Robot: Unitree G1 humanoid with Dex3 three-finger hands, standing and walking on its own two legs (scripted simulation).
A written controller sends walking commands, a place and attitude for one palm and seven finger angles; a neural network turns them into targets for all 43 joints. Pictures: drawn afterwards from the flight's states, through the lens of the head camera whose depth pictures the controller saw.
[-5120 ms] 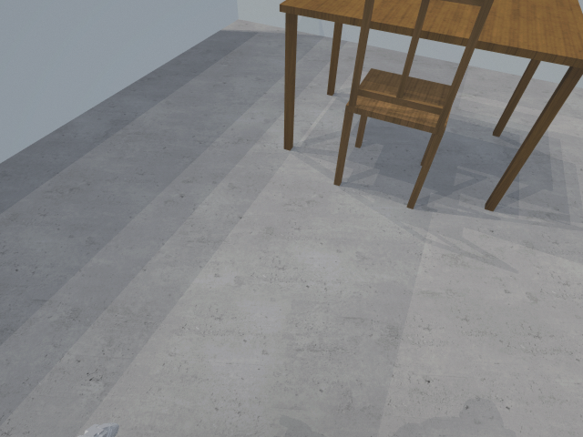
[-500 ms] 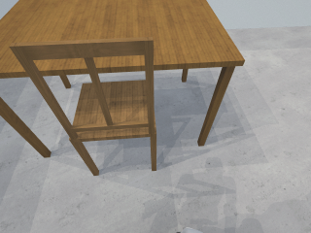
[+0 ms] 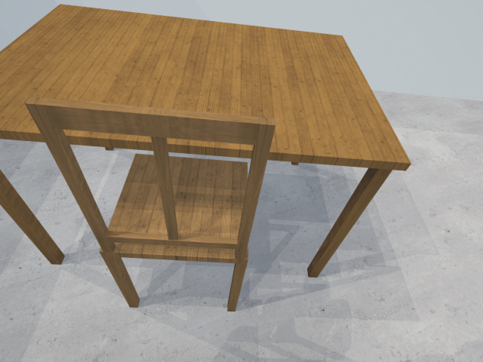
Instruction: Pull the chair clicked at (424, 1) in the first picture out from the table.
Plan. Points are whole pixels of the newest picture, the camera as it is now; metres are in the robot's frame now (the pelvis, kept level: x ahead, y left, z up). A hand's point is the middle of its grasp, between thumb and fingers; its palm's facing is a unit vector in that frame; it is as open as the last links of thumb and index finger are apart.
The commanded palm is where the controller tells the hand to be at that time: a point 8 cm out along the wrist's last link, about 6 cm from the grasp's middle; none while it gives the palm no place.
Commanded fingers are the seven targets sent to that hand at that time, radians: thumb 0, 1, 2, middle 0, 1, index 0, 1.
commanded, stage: come to a stop and stand still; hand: left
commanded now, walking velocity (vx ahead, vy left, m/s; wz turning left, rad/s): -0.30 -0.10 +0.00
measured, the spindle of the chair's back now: (167, 196) +0.44 +0.20 -0.04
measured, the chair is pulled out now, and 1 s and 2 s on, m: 0.00 0.00 0.00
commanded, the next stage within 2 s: look again from close up in 1.24 s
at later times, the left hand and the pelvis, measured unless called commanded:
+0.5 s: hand out of the picture -0.02 +0.11 -0.15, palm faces +0.02 -0.97 -0.25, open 7.4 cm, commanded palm none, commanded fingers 0.00 0.90 0.90 -0.20 -0.30 -0.20 -0.30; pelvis -0.04 -0.07 +0.01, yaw -3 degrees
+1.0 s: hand out of the picture -0.06 +0.16 -0.18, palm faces +0.07 -0.98 -0.18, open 7.4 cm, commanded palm none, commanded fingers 0.00 0.90 0.90 -0.20 -0.30 -0.20 -0.30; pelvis -0.04 -0.01 +0.01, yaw -1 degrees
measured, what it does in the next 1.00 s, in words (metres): steps on the spot: right foot, then left foot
